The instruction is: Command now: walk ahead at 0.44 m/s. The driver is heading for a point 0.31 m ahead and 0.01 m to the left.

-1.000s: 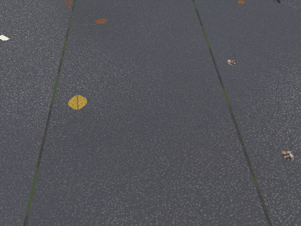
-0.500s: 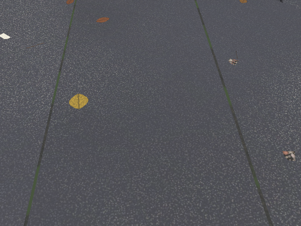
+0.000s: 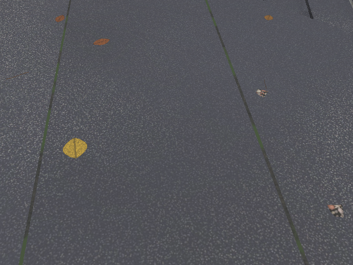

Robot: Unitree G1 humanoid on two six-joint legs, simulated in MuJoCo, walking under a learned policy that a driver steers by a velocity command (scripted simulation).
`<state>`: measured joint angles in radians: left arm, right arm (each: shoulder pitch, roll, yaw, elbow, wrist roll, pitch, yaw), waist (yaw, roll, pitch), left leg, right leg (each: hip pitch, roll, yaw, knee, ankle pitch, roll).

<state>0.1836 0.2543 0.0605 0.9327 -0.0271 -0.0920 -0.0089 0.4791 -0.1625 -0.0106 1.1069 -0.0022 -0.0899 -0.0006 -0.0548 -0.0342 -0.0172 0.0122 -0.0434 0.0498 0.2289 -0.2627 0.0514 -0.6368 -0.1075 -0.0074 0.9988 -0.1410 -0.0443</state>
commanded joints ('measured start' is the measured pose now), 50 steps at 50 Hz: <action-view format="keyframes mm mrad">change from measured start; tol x16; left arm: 1 -162 -9 -16 -102 4 -8 -8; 8 -258 49 -10 -159 2 -22 -39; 12 243 256 57 -21 47 -17 -17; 18 -78 54 -14 -43 44 -17 -32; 50 40 48 -17 99 24 79 36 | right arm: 1 21 -172 -25 -50 -3 1 -20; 11 3 -203 -42 -74 -2 31 -24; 13 201 -41 3 -55 8 -2 -9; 28 -190 -137 -55 -146 -1 97 -55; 50 -225 -134 -59 -55 5 68 -46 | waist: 1 -5 96 162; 8 34 126 151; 11 216 148 -113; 13 138 -262 -490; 17 44 28 -93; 28 22 -50 -21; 33 100 196 49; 50 58 36 -3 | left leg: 1 -73 237 -147 -139 290 131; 6 -11 280 -110 -139 311 123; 10 48 237 -46 248 928 41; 11 -85 187 -27 457 824 -3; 13 -525 -80 -151 1150 -389 -83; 14 -532 -10 -235 1214 -350 -71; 31 -157 156 -106 198 176 -31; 34 -314 146 -131 148 -4 -9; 50 -198 103 -73 224 300 -29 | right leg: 1 -109 5 -19 -218 108 27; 8 57 77 -39 -453 140 -34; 11 605 93 -24 -457 332 -103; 13 1092 -356 665 -555 721 -365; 19 324 -122 127 -724 618 -213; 23 270 -92 57 -754 526 -215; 31 223 -14 116 -746 -305 -75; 50 465 68 2 -570 162 -15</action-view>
